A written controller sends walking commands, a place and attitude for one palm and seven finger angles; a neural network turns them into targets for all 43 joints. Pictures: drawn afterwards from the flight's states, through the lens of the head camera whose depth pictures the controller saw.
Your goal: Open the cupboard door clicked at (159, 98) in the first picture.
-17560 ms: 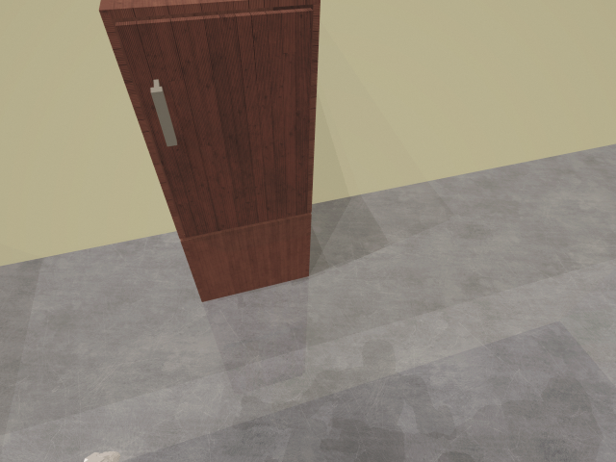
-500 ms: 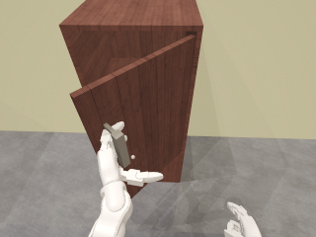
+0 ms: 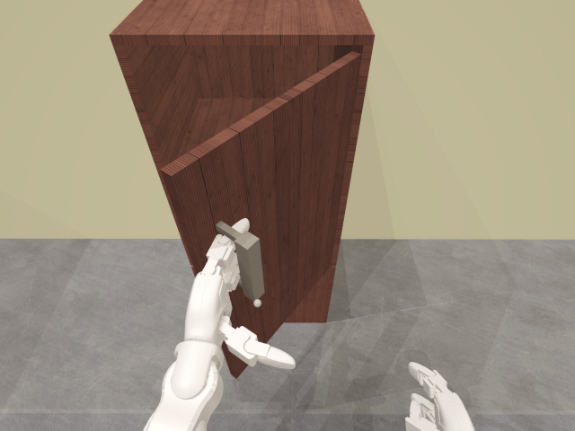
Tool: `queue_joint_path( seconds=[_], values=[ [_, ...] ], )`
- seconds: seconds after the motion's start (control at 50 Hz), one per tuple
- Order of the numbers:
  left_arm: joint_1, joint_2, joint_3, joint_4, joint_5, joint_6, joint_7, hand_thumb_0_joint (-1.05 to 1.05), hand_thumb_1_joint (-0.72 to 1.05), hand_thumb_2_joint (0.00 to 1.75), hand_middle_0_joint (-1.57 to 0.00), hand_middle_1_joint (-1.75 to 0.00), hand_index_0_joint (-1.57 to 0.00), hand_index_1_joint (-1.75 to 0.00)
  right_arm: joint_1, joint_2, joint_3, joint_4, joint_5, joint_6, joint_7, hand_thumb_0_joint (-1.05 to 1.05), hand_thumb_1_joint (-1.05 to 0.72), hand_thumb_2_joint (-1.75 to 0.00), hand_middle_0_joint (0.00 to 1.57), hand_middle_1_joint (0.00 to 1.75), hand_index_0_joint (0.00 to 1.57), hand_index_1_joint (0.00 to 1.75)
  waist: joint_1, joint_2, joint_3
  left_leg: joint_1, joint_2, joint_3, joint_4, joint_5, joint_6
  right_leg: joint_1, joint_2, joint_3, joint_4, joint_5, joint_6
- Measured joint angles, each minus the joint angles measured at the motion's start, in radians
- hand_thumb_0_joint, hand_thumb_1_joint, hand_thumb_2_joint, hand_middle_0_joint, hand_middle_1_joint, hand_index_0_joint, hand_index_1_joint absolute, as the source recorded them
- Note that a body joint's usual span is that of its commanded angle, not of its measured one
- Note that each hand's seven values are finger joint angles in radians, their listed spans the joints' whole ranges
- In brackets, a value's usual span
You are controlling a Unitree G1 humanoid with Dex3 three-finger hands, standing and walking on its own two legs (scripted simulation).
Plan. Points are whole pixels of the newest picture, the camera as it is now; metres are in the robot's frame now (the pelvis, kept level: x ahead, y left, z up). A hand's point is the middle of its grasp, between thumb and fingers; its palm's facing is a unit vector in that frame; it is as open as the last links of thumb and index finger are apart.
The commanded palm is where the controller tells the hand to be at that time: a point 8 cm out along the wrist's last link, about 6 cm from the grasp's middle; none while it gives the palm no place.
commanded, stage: slide the hand sideways off the handle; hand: left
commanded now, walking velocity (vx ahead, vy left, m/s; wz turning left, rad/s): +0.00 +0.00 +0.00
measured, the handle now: (239, 261) +0.33 +0.09 +0.08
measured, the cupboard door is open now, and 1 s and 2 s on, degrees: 52 50 50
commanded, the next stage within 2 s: draw the hand back to the body in 0.80 s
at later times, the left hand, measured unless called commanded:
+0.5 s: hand (224, 329) +0.23 +0.09 +0.08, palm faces +0.00 -1.00 -0.03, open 16.1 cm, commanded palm +0.20 +0.16 +0.08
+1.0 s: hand (175, 358) +0.19 +0.14 +0.08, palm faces +0.00 -1.00 -0.02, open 16.3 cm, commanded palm +0.17 +0.20 +0.09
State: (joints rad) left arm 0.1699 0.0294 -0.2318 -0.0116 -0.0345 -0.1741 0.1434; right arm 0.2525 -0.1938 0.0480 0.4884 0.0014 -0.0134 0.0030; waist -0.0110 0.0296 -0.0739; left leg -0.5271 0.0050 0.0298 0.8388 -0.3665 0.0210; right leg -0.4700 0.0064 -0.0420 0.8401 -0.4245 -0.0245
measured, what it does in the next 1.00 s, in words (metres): stands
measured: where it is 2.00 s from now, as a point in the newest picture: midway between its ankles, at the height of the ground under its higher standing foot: outside the picture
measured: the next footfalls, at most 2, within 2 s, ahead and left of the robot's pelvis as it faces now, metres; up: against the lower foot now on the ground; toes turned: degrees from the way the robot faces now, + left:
none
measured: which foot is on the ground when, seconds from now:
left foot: down 0.00-1.00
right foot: down 0.00-1.00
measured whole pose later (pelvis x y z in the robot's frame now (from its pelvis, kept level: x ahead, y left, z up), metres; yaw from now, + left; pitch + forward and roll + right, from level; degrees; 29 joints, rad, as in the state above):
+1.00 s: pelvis +0.02 -0.02 -0.02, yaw +2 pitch +7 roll -1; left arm 0.59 0.20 0.06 -0.30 -0.26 -0.28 -0.22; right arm 0.27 -0.24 0.01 0.46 0.04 -0.12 -0.06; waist 0.03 0.05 -0.11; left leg -0.64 0.02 -0.03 0.97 -0.45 -0.01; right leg -0.55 0.03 -0.10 0.93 -0.50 -0.05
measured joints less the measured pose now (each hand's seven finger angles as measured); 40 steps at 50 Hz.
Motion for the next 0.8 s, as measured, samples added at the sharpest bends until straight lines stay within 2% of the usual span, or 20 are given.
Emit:
queue_joint_path(
  seconds=[0.06, 0.16, 0.5, 0.7, 0.8],
  values=[
    [0.027, 0.01, 0.001, -0.029, 0.013, -0.004, 0.001, -0.01, -0.5, 0.3, -0.17, -0.31, -0.17, -0.31, 0.003, -0.001, 0.0, -0.009, -0.003, -0.001, 0.004, 0.01, -0.91, -0.9, 0.2, 0.3, 0.2, 0.3, 0.0, -0.001, 0.001, -0.003, 0.002, 0.0, 0.007, -0.003, -0.001, -0.003, 0.002, 0.0, 0.006, -0.003, -0.001],
    [0.082, 0.034, 0.014, -0.08, 0.002, -0.002, -0.022, -0.01, -0.5, 0.3, -0.18, -0.31, -0.17, -0.3, 0.001, -0.007, 0.002, -0.018, -0.003, -0.004, 0.0, 0.01, -0.91, -0.9, 0.2, 0.3, 0.2, 0.3, 0.004, 0.003, 0.004, -0.003, 0.005, -0.004, 0.011, -0.007, -0.004, -0.002, 0.005, -0.003, 0.009, -0.007, -0.005],
    [0.272, 0.104, 0.134, -0.208, -0.084, -0.035, -0.155, -0.01, -0.5, 0.3, -0.21, -0.33, -0.2, -0.32, 0.007, -0.025, -0.01, -0.038, 0.004, -0.049, -0.021, 0.01, -0.91, -0.9, 0.2, 0.3, 0.2, 0.3, 0.011, 0.01, -0.015, -0.028, 0.018, -0.028, 0.028, -0.032, -0.031, -0.021, 0.021, -0.026, 0.024, -0.038, -0.029],
    [0.388, 0.14, 0.229, -0.256, -0.153, -0.077, -0.261, -0.01, -0.5, 0.3, -0.2, -0.32, -0.21, -0.32, 0.022, -0.036, -0.028, -0.035, 0.017, -0.068, -0.039, 0.01, -0.91, -0.9, 0.2, 0.3, 0.2, 0.3, 0.017, 0.011, -0.033, -0.06, 0.023, -0.043, 0.062, -0.059, -0.042, -0.047, 0.026, -0.039, 0.054, -0.067, -0.037],
    [0.423, 0.153, 0.3, -0.253, -0.193, -0.094, -0.3, -0.01, -0.5, 0.3, -0.18, -0.31, -0.19, -0.31, 0.024, -0.04, -0.037, -0.028, 0.024, -0.072, -0.049, 0.01, -0.91, -0.9, 0.2, 0.3, 0.2, 0.3, 0.024, 0.011, -0.039, -0.08, 0.022, -0.052, 0.083, -0.069, -0.043, -0.061, 0.026, -0.048, 0.068, -0.076, -0.037]
  ],
)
